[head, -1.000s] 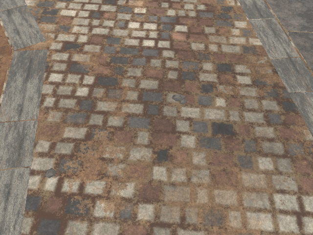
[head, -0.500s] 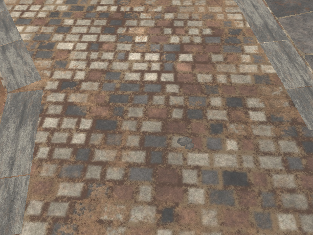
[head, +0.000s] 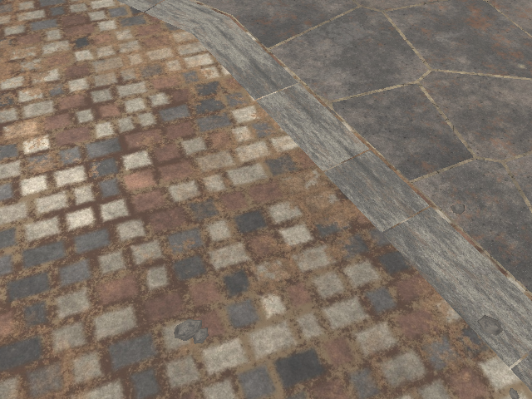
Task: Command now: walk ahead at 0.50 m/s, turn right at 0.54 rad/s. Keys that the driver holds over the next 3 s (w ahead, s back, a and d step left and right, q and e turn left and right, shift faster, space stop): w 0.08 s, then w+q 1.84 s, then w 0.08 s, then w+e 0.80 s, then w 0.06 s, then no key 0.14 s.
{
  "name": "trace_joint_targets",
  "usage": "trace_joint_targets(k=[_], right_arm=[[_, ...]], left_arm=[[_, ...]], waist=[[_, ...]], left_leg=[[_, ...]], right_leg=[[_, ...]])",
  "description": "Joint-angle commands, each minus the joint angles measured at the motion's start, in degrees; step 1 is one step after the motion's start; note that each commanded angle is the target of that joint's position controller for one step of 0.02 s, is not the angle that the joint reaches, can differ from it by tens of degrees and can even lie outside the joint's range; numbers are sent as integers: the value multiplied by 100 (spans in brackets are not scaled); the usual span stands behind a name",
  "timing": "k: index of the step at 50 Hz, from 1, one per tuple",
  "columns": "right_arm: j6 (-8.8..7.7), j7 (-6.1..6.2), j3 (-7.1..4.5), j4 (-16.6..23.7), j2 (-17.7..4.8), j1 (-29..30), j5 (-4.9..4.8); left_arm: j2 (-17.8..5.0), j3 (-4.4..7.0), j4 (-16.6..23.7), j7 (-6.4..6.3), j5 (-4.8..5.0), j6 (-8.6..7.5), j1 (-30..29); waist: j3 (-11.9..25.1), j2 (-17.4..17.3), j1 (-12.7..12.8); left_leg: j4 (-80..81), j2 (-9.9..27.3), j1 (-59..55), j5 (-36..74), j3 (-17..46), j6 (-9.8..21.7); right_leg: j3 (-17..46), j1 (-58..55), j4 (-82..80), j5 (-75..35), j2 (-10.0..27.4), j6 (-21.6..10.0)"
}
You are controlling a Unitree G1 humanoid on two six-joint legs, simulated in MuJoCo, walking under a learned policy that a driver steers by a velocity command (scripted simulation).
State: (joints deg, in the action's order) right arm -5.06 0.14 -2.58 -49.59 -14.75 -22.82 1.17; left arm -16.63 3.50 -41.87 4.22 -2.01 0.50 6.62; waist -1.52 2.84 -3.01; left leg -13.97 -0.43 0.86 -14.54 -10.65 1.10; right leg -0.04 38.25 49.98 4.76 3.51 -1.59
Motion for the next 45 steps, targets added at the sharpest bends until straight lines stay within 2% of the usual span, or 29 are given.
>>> trace_joint_targets(k=[1, 3, 5, 6, 7, 8, 9, 10, 11, 12, 14, 15, 17, 19, 24, 29, 32, 33, 34, 35, 36, 37, 38, 39, 40, 41, 42, 43, 45], right_arm=[[-78, 21, -161, 284, -756, 104, -2], [-21, 30, -172, 144, -820, -120, 5], [55, 38, -170, -14, -915, -296, 7], [97, 37, -164, -94, -978, -349, 8], [142, 39, -137, -130, -975, -314, -33], [135, 22, -56, -9, -783, -292, -78], [120, -103, 130, 314, -2, -696, -203], [161, -18, -93, 272, -745, -161, -128], [140, -19, -122, 374, -721, 223, -181], [104, -38, -72, 319, -567, 219, -179], [263, -65, -92, 59, -463, -108, -4], [346, -101, -97, -29, -381, -219, 34], [429, -183, -113, -6, -244, -100, 23], [457, -232, -121, 107, -185, 320, 29], [429, -308, -70, 407, -78, 1280, 43], [412, -397, 11, 767, -41, 2108, 85], [425, -359, -38, 790, -152, 1918, 98], [428, -328, -78, 725, -230, 1615, 105], [402, -296, -148, 595, -349, 1116, 109], [348, -240, -257, 341, -531, 303, 155], [340, -146, -443, 185, -1086, -435, 205], [407, -122, -572, 327, -1612, -33, 62], [465, -105, -553, 344, -1498, -61, -75], [457, -55, -482, 302, -1235, 223, -89], [428, -41, -399, 266, -926, 428, -80], [379, -15, -349, 273, -782, 624, -100], [328, -6, -306, 318, -685, 774, -112], [263, -20, -292, 321, -685, 748, -128], [182, -47, -326, 277, -847, 591, -134]], left_arm=[[-60, -80, 583, 74, -9, -84, -668], [-86, -90, 652, 49, -42, -94, -811], [-118, -78, 611, -28, -91, -125, -672], [-176, -41, 478, -79, -111, -169, -253], [-265, 21, 163, -140, -155, -242, 632], [-612, 133, -116, -231, -270, -298, 1607], [-1294, 264, -119, -328, -269, -321, 1879], [-1321, 317, -83, -417, -13, -270, 2042], [-1069, 236, -184, -452, 30, -285, 1550], [-645, 115, -219, -435, 36, -336, 1201], [-201, -22, -249, -425, 73, -435, 776], [-129, -45, -278, -419, 69, -493, 792], [-224, -10, -408, -420, 98, -611, 925], [-269, 16, -513, -435, 102, -667, 1055], [-193, -9, -727, -474, 106, -673, 1331], [-350, 13, -1012, -559, 86, -612, 1812], [-555, 45, -1072, -618, 61, -531, 1761], [-658, 70, -1074, -636, 49, -488, 1706], [-744, 93, -1061, -638, 41, -430, 1668], [-787, 101, -1008, -621, 67, -390, 1587], [-580, 46, -816, -591, 68, -411, 1577], [-152, -5, -384, -470, 153, -466, 1558], [-517, 28, -249, -444, 71, -543, 885], [-407, -11, -164, -417, 149, -621, 707], [-390, -14, -247, -431, 158, -654, 844], [-362, -11, -243, -435, 61, -576, 856], [-313, -29, -296, -422, -34, -456, 1026], [-284, -28, -292, -401, -81, -352, 1076], [-210, -43, -204, -364, -87, -235, 942]], waist=[[-281, -782, 41], [-331, -784, 1], [-213, -840, 90], [21, -854, 305], [489, -678, 737], [1184, -345, 1134], [2071, 1137, 923], [2178, 331, 1241], [1235, 150, 957], [618, 43, 685], [204, 191, 295], [209, 218, 247], [78, 116, 156], [-131, 97, 195], [-396, 58, 347], [-533, 27, 571], [-259, 189, 380], [-48, 284, 223], [266, 288, 6], [708, 85, -387], [1254, -532, -656], [1615, -1839, -179], [1351, -686, -425], [688, -429, -226], [190, -43, 82], [38, -14, 282], [75, -116, 427], [130, -191, 475], [118, -292, 492]], left_leg=[[504, 1476, 222, 2162, 388, 620], [334, 1569, -45, 2585, 299, 586], [-221, 1635, -270, 4035, 201, 564], [-845, 1622, -333, 4866, 159, 555], [-1887, 1454, -60, 4955, -29, 476], [-3325, 1238, 1030, 3383, -3, 389], [-5523, 222, 3269, -1494, 81, 104], [-6258, -23, 3566, -1611, 1222, 170], [-6183, 239, 3776, -1067, 1491, 253], [-5689, 458, 3602, -700, 1396, 272], [-5177, 599, 3002, -386, 1339, 198], [-5155, 560, 2790, -288, 1316, 176], [-5057, 544, 2974, 9, 1298, 157], [-4850, 609, 3421, 463, 1294, 123], [-3603, 570, 3819, 1390, 1046, 74], [-2482, 395, 3649, 1321, 470, 344], [-2244, -44, 3016, 555, 133, 671], [-2226, -245, 2628, 205, 56, 811], [-2082, -433, 2043, -42, 67, 966], [-1587, -546, 900, 107, 234, 1164], [-1318, 547, -483, -415, 1726, 1523], [-517, 1974, -1872, -170, 5071, 2469], [-210, 1943, -1661, 238, 4854, 2391], [-167, 1849, -994, 658, 4088, 2208], [-66, 1575, -183, 1380, 3553, 1918], [-17, 1258, 291, 1785, 3111, 1725], [54, 1037, 593, 2024, 2797, 1634], [82, 925, 723, 2262, 2673, 1625], [168, 748, 903, 2392, 2499, 1608]], right_leg=[[-289, -270, -831, -204, -8, -131], [-444, -497, -1230, 158, -150, -289], [-577, -1061, -1548, 721, -441, -508], [-604, -1637, -1765, 888, -640, -631], [-645, -2790, -2246, 610, -812, -757], [177, -4423, -2285, 840, -15, -974], [3109, -6266, -2620, 675, 2163, -1692], [3630, -5777, -3055, 107, 2224, -1728], [2455, -5036, -3090, -345, 1907, -1510], [1766, -4215, -3319, -656, 1603, -1238], [886, -3319, -3700, -771, 1150, -816], [697, -3113, -3838, -817, 1095, -785], [392, -3065, -4091, -868, 1047, -786], [80, -3133, -4282, -780, 1025, -757], [-627, -3407, -4324, -1110, 900, -684], [-1071, -4124, -4036, -2097, 1094, -586], [-1355, -4548, -3145, -4353, 1159, -476], [-1414, -4609, -2566, -5075, 1180, -466], [-1433, -4527, -1696, -5234, 1186, -472], [-1505, -3990, -419, -4503, 1085, -376], [-1515, -2694, 1394, -2140, 827, -199], [-882, -192, 3452, 2549, -612, 170], [169, 444, 3517, 2164, -311, 110], [222, 519, 3135, 1647, -22, 73], [188, 175, 2510, 1416, 172, 85], [232, -149, 2096, 1395, 296, 149], [220, -496, 1866, 1348, 326, 226], [177, -627, 1693, 1342, 311, 294], [58, -574, 1282, 1132, 291, 414]])
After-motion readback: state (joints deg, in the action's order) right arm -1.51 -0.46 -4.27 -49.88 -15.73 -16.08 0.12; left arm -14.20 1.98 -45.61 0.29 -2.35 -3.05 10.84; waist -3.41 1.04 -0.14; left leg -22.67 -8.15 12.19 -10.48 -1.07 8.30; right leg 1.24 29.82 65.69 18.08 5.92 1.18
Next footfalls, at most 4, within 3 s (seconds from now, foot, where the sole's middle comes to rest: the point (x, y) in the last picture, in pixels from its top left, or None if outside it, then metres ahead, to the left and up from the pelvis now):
0.16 right None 0.23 -0.12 -0.78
0.70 left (232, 387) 0.51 0.07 -0.78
1.22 right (247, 263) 0.86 0.02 -0.78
1.76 left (131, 249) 0.93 0.36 -0.78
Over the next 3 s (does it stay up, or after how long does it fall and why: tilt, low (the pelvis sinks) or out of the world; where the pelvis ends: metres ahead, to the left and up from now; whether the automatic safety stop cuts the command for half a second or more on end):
stays up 1.31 0.74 0.00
